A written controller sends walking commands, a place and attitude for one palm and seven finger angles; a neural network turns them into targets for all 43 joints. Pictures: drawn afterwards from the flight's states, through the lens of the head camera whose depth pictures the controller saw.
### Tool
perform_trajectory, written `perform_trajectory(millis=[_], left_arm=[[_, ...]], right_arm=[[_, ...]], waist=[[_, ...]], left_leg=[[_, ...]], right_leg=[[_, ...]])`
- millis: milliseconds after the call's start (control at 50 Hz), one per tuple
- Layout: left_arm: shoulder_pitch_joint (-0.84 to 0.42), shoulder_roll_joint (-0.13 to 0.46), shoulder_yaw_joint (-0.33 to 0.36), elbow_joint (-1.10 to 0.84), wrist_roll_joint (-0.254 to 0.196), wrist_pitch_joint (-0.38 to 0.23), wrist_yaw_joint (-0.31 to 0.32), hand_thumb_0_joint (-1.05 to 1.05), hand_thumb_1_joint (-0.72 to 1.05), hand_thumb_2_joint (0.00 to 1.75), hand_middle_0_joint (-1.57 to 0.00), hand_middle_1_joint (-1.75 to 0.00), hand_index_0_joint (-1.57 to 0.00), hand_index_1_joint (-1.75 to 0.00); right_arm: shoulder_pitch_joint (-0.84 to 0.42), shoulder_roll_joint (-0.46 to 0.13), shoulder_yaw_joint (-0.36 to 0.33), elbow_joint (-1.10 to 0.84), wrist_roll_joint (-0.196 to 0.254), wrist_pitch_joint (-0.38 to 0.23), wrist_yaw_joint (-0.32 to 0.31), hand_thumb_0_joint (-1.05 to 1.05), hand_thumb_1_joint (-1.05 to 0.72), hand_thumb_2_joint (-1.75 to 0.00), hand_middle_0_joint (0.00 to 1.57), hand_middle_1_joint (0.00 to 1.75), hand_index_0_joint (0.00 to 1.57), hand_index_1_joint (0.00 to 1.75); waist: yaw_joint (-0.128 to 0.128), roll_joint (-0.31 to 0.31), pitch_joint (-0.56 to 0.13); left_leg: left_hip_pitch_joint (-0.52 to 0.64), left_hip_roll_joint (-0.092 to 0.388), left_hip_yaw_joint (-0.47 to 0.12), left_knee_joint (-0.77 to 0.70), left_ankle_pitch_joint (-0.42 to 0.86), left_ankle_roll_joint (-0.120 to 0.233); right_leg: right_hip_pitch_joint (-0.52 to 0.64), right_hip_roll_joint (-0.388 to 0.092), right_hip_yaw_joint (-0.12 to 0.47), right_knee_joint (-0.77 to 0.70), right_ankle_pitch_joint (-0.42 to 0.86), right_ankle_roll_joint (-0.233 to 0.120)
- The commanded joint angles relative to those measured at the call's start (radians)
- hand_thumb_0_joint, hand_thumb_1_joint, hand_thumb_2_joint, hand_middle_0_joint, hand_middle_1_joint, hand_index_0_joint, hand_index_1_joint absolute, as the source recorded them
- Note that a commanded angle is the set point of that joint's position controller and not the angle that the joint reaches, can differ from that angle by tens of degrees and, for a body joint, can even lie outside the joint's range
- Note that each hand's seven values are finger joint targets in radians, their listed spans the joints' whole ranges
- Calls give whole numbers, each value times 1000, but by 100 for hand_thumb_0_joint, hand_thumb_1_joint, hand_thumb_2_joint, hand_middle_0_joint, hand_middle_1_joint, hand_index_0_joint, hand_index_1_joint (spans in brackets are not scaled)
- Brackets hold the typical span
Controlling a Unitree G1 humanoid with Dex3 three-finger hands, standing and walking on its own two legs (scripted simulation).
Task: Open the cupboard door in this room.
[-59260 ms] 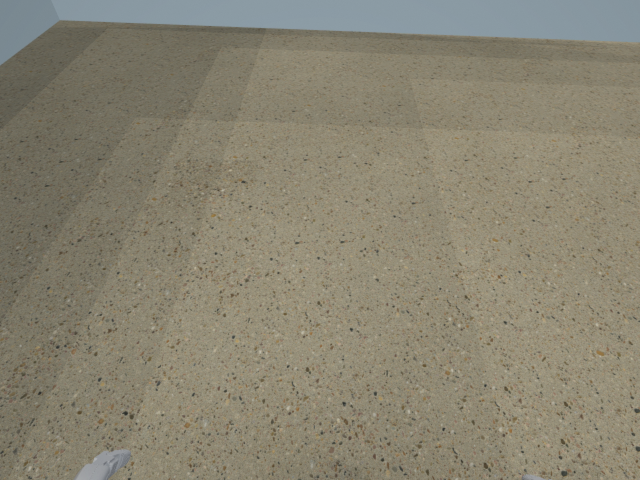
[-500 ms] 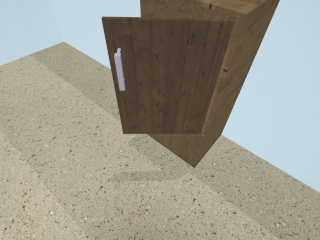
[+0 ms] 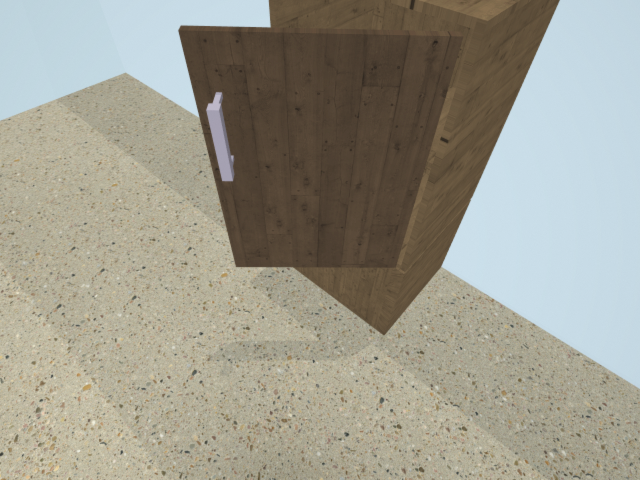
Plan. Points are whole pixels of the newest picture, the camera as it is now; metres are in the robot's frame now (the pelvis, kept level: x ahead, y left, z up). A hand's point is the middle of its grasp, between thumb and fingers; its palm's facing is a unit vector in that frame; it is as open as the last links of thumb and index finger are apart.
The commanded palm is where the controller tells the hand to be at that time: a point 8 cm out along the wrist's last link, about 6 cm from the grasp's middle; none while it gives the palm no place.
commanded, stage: come to a stop and stand still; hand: left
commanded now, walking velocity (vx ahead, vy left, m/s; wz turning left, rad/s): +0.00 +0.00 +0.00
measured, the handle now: (223, 138) +0.63 +0.21 +0.06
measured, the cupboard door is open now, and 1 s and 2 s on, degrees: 42 42 42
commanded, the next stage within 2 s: look again from close up in 1.02 s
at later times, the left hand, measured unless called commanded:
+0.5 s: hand out of the picture -0.03 +0.17 -0.18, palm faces +0.04 -0.99 -0.15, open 7.4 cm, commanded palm none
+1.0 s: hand out of the picture -0.05 +0.20 -0.17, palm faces +0.02 -0.99 -0.17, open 7.4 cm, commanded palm none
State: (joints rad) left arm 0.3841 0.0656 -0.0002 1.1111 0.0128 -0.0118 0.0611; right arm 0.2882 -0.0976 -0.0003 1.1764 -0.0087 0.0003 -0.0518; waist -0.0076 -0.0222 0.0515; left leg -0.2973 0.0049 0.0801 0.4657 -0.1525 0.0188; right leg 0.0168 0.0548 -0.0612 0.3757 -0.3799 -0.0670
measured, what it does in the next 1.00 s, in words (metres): stands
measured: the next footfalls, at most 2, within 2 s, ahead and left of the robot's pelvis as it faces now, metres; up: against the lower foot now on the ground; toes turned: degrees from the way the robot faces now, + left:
none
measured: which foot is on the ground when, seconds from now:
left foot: down 0.00-1.00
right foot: down 0.00-1.00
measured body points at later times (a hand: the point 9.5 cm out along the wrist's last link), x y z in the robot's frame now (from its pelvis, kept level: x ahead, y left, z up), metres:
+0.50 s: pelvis +0.01 +0.02 +0.00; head +0.03 +0.03 +0.45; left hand -0.03 +0.22 -0.17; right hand +0.01 -0.20 -0.16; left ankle +0.06 +0.11 -0.74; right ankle -0.11 -0.06 -0.74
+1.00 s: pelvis +0.00 +0.04 +0.00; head +0.01 +0.05 +0.45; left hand -0.05 +0.25 -0.16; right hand -0.01 -0.18 -0.16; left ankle +0.06 +0.11 -0.74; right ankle -0.11 -0.06 -0.74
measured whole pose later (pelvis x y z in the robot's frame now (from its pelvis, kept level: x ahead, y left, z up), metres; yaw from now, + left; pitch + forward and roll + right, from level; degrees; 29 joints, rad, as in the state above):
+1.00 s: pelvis +0.00 +0.04 +0.00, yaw -1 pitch -2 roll +1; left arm 0.38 0.13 0.00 1.13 0.02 0.00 0.05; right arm 0.25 -0.13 0.00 1.17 -0.01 0.00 -0.04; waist 0.00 -0.04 0.06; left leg -0.25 -0.05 0.12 0.38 -0.12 0.08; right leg 0.03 -0.01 -0.04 0.36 -0.37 -0.01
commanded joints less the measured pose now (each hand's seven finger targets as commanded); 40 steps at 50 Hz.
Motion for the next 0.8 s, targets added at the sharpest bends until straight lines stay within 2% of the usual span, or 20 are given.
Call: perform_trajectory(millis=[0, 60, 160, 260, 360, 500, 560, 680, 780], left_arm=[[158, 85, 17, 5, -1, 7, 11, 0, 90, 90, -20, -30, -20, -30], [157, 90, 18, 5, 1, 10, 12, 0, 90, 90, -20, -30, -20, -30], [156, 95, 19, 5, 1, 14, 12, 0, 90, 90, -20, -30, -20, -30], [152, 97, 19, 3, 1, 17, 10, 0, 90, 90, -20, -30, -20, -30], [144, 99, 16, 4, 1, 18, 8, 0, 90, 90, -20, -30, -20, -30], [130, 104, 12, 6, 0, 18, 0, 0, 90, 90, -20, -30, -20, -30], [129, 110, 11, 7, 1, 17, -3, 0, 90, 90, -20, -30, -20, -30], [126, 121, 11, 10, 2, 15, -4, 0, 90, 90, -20, -30, -20, -30], [128, 128, 13, 13, 3, 15, -6, 0, 90, 90, -20, -30, -20, -30]], right_arm=[[62, -63, -11, -17, 2, -5, -5, 0, -90, -90, 20, 30, 20, 30], [59, -65, -11, -23, 4, -3, -9, 0, -90, -90, 20, 30, 20, 30], [56, -73, -11, -23, 4, -3, -12, 0, -90, -90, 20, 30, 20, 30], [57, -84, -11, -28, 3, -6, -13, 0, -90, -90, 20, 30, 20, 30], [47, -95, -10, -30, 2, -6, -10, 0, -90, -90, 20, 30, 20, 30], [34, -109, -8, -28, -1, -6, -2, 0, -90, -90, 20, 30, 20, 30], [33, -115, -8, -27, 0, -8, 1, 0, -90, -90, 20, 30, 20, 30], [33, -126, -12, -25, 0, -10, 5, 0, -90, -90, 20, 30, 20, 30], [30, -134, -14, -22, 0, -9, 7, 0, -90, -90, 20, 30, 20, 30]], waist=[[12, -32, 42], [11, -36, 43], [10, -27, 40], [8, -12, 29], [8, -18, 36], [11, 9, 61], [12, 16, 53], [11, -12, 41], [11, 1, 68]], left_leg=[[96, 84, -65, 18, 180, 18], [93, 79, -55, 35, 186, 19], [130, 85, -56, 41, 232, 27], [161, 98, -72, 31, 284, 39], [164, 103, -87, 9, 269, 42], [164, 109, -134, -67, 188, 40], [170, 110, -148, -95, 163, 41], [190, 111, -149, -121, 140, 38], [174, 107, -158, -152, 73, 36]], right_leg=[[-134, -192, 101, -57, 616, 98], [-116, -191, 101, -46, 698, 110], [-124, -183, 96, -34, 684, 110], [-129, -173, 92, -33, 592, 97], [-134, -171, 94, -46, 505, 86], [-159, -161, 95, -82, 243, 52], [-160, -161, 95, -89, 190, 45], [-168, -164, 92, -96, 171, 42], [-186, -164, 90, -98, 130, 38]])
